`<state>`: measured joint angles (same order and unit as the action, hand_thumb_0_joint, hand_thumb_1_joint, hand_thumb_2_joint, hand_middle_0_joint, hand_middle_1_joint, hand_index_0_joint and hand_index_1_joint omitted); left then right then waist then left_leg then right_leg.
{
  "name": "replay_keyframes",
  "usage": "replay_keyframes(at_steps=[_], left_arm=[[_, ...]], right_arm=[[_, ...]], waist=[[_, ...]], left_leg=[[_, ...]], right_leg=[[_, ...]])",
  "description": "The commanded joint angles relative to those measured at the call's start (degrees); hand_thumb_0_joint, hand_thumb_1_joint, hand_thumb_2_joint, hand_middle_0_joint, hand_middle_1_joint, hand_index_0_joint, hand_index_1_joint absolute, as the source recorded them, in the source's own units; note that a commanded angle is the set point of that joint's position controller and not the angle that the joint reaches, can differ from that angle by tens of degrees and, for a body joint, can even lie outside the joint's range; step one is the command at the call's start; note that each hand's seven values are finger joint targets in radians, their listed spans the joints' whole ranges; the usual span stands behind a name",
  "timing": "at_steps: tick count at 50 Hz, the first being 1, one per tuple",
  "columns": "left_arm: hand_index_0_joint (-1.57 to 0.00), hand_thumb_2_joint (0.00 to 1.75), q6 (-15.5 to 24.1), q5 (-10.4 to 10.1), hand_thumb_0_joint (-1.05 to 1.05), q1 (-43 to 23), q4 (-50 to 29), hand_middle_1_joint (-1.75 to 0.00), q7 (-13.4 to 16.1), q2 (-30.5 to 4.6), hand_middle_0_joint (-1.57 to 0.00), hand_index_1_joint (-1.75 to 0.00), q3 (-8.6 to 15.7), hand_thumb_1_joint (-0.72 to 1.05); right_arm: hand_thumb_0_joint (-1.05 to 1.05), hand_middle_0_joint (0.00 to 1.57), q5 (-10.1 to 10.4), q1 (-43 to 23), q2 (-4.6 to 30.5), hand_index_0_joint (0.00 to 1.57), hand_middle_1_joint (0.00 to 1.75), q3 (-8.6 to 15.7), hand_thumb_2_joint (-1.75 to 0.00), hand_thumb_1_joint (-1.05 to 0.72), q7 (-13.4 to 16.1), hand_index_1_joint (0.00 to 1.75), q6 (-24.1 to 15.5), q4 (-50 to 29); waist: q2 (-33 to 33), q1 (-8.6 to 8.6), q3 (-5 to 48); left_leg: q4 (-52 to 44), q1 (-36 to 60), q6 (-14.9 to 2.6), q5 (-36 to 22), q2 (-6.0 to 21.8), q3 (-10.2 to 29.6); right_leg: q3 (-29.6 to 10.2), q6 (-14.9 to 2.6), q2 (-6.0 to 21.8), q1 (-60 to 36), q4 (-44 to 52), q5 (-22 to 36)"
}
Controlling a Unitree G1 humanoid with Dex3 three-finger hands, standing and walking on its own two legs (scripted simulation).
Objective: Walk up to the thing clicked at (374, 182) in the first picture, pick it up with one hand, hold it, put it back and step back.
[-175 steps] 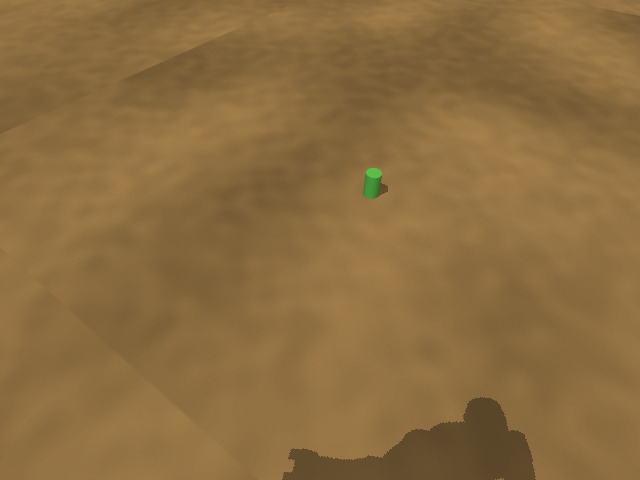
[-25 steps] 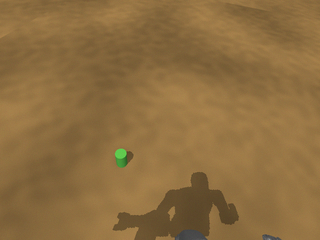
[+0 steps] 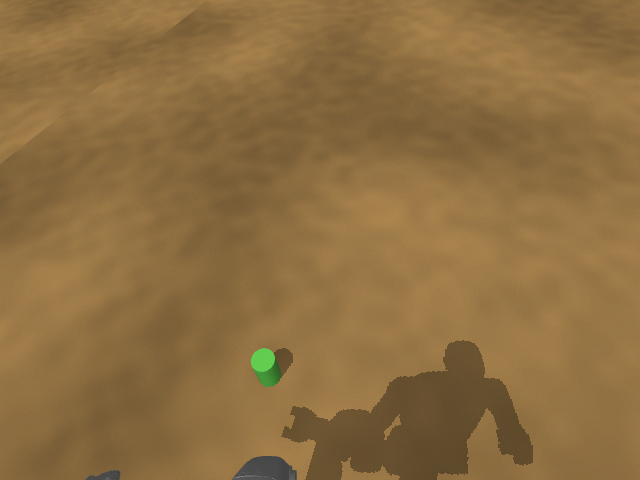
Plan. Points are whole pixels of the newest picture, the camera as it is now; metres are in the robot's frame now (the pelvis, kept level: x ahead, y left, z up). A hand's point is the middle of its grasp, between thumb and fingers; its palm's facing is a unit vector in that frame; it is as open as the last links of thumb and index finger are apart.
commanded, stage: walk up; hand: left
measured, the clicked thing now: (266, 368) +0.53 +0.24 -0.71
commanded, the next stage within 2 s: none
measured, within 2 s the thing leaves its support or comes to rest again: neither
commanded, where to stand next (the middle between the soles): +0.17 +0.02 m, yaw +0 degrees
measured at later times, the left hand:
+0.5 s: hand (120, 479) +0.15 +0.32 -0.17, palm faces -0.05 -0.94 -0.33, open 7.4 cm
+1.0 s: hand (154, 415) +0.23 +0.28 -0.15, palm faces -0.03 -0.94 -0.33, open 7.4 cm
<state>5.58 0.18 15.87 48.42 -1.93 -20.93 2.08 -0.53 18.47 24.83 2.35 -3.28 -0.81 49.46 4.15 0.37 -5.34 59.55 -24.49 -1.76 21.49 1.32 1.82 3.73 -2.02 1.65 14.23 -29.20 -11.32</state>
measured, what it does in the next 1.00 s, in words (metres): walks ahead: left foot, then right foot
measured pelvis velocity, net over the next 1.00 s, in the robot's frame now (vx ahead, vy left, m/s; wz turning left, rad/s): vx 0.13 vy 0.04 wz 0.00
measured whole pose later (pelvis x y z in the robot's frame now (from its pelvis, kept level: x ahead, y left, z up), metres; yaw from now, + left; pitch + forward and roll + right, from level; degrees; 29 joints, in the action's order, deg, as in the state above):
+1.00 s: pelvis +0.13 +0.04 +0.00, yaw +0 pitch -2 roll +0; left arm 1.1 -0.1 4.6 61.1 -1.0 -20.2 0.0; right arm -0.5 8.1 20.5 -1.1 -1.5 -0.9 63.3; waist -0.1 -0.6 -3.4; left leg 27.9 -13.0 0.8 12.4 1.7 -1.7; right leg 0.9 1.0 2.0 13.1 -28.4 -12.8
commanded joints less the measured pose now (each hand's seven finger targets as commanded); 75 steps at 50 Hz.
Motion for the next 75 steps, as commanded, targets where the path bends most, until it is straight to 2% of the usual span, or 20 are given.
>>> replay_keyframes(at_steps=[1, 4, 9, 12, 13, 14, 15, 16, 20, 27, 29, 30, 32, 33, 36, 38, 42, 47, 54, 75], left_arm=[[-0.20, 0.90, 1.1, 0.2, 0.00, 1.6, -3.9, -0.30, 1.1, -17.1, -0.20, -0.30, 5.3, 0.90], [-0.20, 0.90, 0.6, 0.5, 0.00, 1.9, -4.1, -0.30, 0.9, -16.9, -0.20, -0.30, 5.3, 0.90], [-0.20, 0.90, -0.8, 0.5, 0.00, 0.3, -4.0, -0.30, 1.3, -16.4, -0.20, -0.30, 4.0, 0.90], [-0.20, 0.90, -2.1, 0.0, 0.00, -0.9, -3.8, -0.30, 1.7, -13.1, -0.20, -0.30, 2.2, 0.90], [-0.20, 0.90, -2.2, -0.3, 0.00, 2.4, -4.1, -0.30, 1.3, -10.7, -0.20, -0.30, 1.5, 0.90], [-0.20, 0.90, -2.7, -0.4, 0.00, 5.0, -3.4, -0.30, 1.4, -8.4, -0.20, -0.30, 0.8, 0.90], [-0.20, 0.90, -3.3, -0.3, 0.00, 7.8, -1.3, -0.30, 2.2, -13.5, -0.20, -0.30, 2.3, 0.90], [-0.20, 0.90, -3.4, 0.2, 0.00, 5.4, -0.3, -0.30, 2.5, -15.8, -0.20, -0.30, 2.7, 0.90], [-0.20, 0.90, -3.6, -0.2, 0.00, 5.2, 1.7, -0.30, 1.8, -14.3, -0.20, -0.30, 2.8, 0.90], [-0.20, 0.90, -3.5, 0.0, 0.00, 2.9, 4.3, -0.30, 2.3, -11.4, -0.20, -0.30, 2.5, 0.90], [-0.20, 0.90, -2.9, 0.3, 0.00, 4.1, 5.9, -0.30, 2.6, -10.9, -0.20, -0.30, 2.5, 0.90], [-0.20, 0.90, -2.5, 0.6, 0.00, 4.0, 6.0, -0.30, 2.9, -11.7, -0.20, -0.30, 2.7, 0.90], [-0.20, 0.90, -1.6, 1.2, 0.00, -2.8, 4.1, -0.30, 3.1, -17.0, -0.20, -0.30, 3.1, 0.90], [-0.20, 0.90, -2.2, 0.8, 0.00, -8.0, 3.6, -0.30, 2.8, -19.2, -0.20, -0.30, 3.1, 0.90], [-0.20, 0.90, -2.9, 0.3, 0.00, -10.9, 3.8, -0.30, 2.4, -13.5, -0.20, -0.30, 1.3, 0.90], [-0.20, 0.90, -3.0, 0.0, 0.00, -9.8, 5.7, -0.30, 2.2, -12.4, -0.20, -0.30, 0.9, 0.90], [-0.20, 0.90, -3.4, -0.1, 0.00, -11.2, 7.7, -0.30, 2.0, -12.6, -0.20, -0.30, 0.9, 0.90], [-0.20, 0.90, -3.2, -0.4, 0.00, -12.3, 10.0, -0.30, 1.9, -11.9, -0.20, -0.30, 0.6, 0.90], [-0.20, 0.90, -3.6, -0.5, 0.00, -14.5, 12.8, -0.30, 1.9, -11.6, -0.20, -0.30, 0.3, 0.90], [-0.20, 0.90, -4.0, 0.1, 0.00, -15.6, 16.3, -0.30, 1.9, -10.7, -0.20, -0.30, 0.3, 0.90]], right_arm=[[0.00, 0.20, -0.1, 3.9, 9.3, 0.20, 0.30, 3.7, -0.90, -0.90, 0.0, 0.30, -1.2, -2.7], [0.00, 0.20, -0.7, 0.8, 9.3, 0.20, 0.30, 4.0, -0.90, -0.90, -0.4, 0.30, -1.3, -3.0], [0.00, 0.20, -0.6, -1.2, 7.1, 0.20, 0.30, 3.4, -0.90, -0.90, 0.9, 0.30, -2.2, -1.7], [0.00, 0.20, -0.9, 3.4, 9.1, 0.20, 0.30, 4.0, -0.90, -0.90, 2.3, 0.30, -3.1, 0.8], [0.00, 0.20, -1.3, 6.1, 13.5, 0.20, 0.30, 5.2, -0.90, -0.90, 2.5, 0.30, -3.5, 0.7], [0.00, 0.20, -1.4, 4.8, 16.4, 0.20, 0.30, 5.4, -0.90, -0.90, 2.7, 0.30, -3.8, -0.6], [0.00, 0.20, -0.2, 2.6, 19.1, 0.20, 0.30, 6.0, -0.90, -0.90, 2.6, 0.30, -3.5, -1.7], [0.00, 0.20, 0.1, 1.7, 18.0, 0.20, 0.30, 6.3, -0.90, -0.90, 2.6, 0.30, -3.1, -1.3], [0.00, 0.20, -0.1, -1.7, 13.6, 0.20, 0.30, 4.3, -0.90, -0.90, 3.2, 0.30, -3.6, -2.4], [0.00, 0.20, -0.2, -6.5, 12.2, 0.20, 0.30, 3.2, -0.90, -0.90, 3.5, 0.30, -2.2, -3.2], [0.00, 0.20, 0.5, -8.4, 10.7, 0.20, 0.30, 2.3, -0.90, -0.90, 3.4, 0.30, -1.3, -3.1], [0.00, 0.20, 1.0, -8.7, 8.5, 0.20, 0.30, 1.4, -0.90, -0.90, 3.3, 0.30, -1.0, -2.9], [0.00, 0.20, 1.5, -7.3, 4.5, 0.20, 0.30, 0.1, -0.90, -0.90, 3.2, 0.30, -0.5, -2.2], [0.00, 0.20, 1.3, -6.7, 7.5, 0.20, 0.30, 1.2, -0.90, -0.90, 3.8, 0.30, -0.2, 0.3], [0.00, 0.20, 1.3, -6.5, 9.6, 0.20, 0.30, 1.6, -0.90, -0.90, 3.3, 0.30, -1.0, 4.1], [0.00, 0.20, 1.0, -9.6, 9.7, 0.20, 0.30, 1.2, -0.90, -0.90, 3.2, 0.30, -1.2, 4.6], [0.00, 0.20, 0.5, -11.9, 9.1, 0.20, 0.30, 0.1, -0.90, -0.90, 2.8, 0.30, -1.1, 7.1], [0.00, 0.20, 0.3, -13.1, 8.6, 0.20, 0.30, -0.7, -0.90, -0.90, 2.9, 0.30, -2.0, 10.2], [0.00, 0.20, 0.4, -15.0, 8.1, 0.20, 0.30, -0.8, -0.90, -0.90, 3.3, 0.30, -2.0, 12.6], [0.00, 0.20, 0.4, -17.7, 7.8, 0.20, 0.30, -0.2, -0.90, -0.90, 3.4, 0.30, -1.3, 14.1]], waist=[[-13.0, 0.24, 1.2], [-13.5, 1.22, -0.5], [-12.0, 0.64, 1.8], [-4.1, -2.79, 5.7], [6.7, -3.03, 8.2], [11.3, -1.46, 6.3], [8.5, -1.14, 6.5], [7.0, -1.92, 4.2], [6.9, -0.27, 4.2], [6.6, -0.29, 6.5], [3.0, 1.36, 7.8], [0.0, 2.31, 8.3], [-12.9, -1.09, 4.8], [-14.5, -1.47, 4.3], [-11.0, -2.97, 4.1], [-9.9, -1.05, 5.6], [-8.8, -0.30, 3.0], [-4.3, 0.28, 6.8], [-3.3, 0.24, 8.9], [-4.5, -0.49, 7.5]], left_leg=[[-6.8, -5.5, 1.89, -5.1, 2.9, 0.4], [-13.1, -4.4, 2.82, -7.0, 3.7, -1.4], [-22.3, 7.4, 2.41, -12.5, 2.6, -4.0], [-31.7, 18.6, 0.20, -14.4, 1.2, -3.3], [-37.2, 20.9, -2.26, -5.1, 8.9, 7.5], [-42.2, 21.4, -5.91, -1.2, 17.7, 25.6], [-43.6, 20.7, -12.35, 3.0, 22.7, 30.3], [-43.9, 17.6, -14.01, 5.3, 22.2, 30.6], [-39.9, 13.6, -9.04, -13.0, 13.2, 11.2], [-32.9, 6.1, -9.60, -22.4, 13.0, 4.9], [-27.6, 3.5, -7.33, -18.2, 10.7, 3.0], [-25.0, 2.3, -4.82, -15.3, 9.5, 2.3], [-18.2, -0.4, 0.80, 0.3, 1.0, -2.4], [-16.3, 7.4, 0.40, 7.8, 0.8, -2.0], [-28.4, 13.8, -0.68, -5.1, 3.6, 0.2], [-33.2, 11.1, -1.70, -6.9, 6.0, 4.4], [-36.2, 8.9, -0.60, 0.5, 4.8, 3.3], [-39.0, 10.3, -0.28, -9.8, 5.9, 3.4], [-40.7, 14.4, 0.11, -16.9, 6.5, 2.2], [-44.0, 18.0, 0.79, -16.4, 6.5, 1.8]], right_leg=[[-11.7, -9.92, 12.5, -2.3, 16.5, -6.8], [-9.7, -9.68, 11.6, 0.1, 17.1, -12.4], [-6.5, -9.30, 12.6, 5.1, 7.7, 4.3], [-3.7, -4.75, 8.7, 8.3, -6.2, 3.1], [0.1, -2.65, 3.8, 10.6, -17.2, -6.9], [-1.8, -0.12, -3.1, 18.7, -24.8, -20.0], [-3.4, -0.55, -0.9, 19.5, -30.5, -22.5], [-5.4, -0.56, 1.2, 19.7, -32.7, -21.3], [-6.9, -0.28, 2.3, 14.6, -26.9, -14.0], [-1.4, 1.64, 0.3, 1.5, -10.3, -7.1], [-0.9, 0.96, -1.2, -5.3, -1.4, -0.3], [-3.5, 0.00, 0.2, -7.5, 2.3, 1.7], [-25.8, -5.72, 15.2, -0.3, 10.8, -1.0], [-26.1, -10.75, 18.3, 8.2, 9.6, -2.5], [-12.3, -2.48, 8.6, 9.4, 5.4, -4.6], [-9.2, -0.44, 4.9, 4.6, 3.1, -2.4], [-11.5, -0.69, 6.0, 3.4, 8.1, -14.0], [-9.4, -0.43, 5.6, -4.2, 7.1, -0.3], [-7.8, 0.51, 6.0, -7.5, 9.1, 7.0], [-6.9, 1.88, 6.0, -7.1, 13.8, 6.6]])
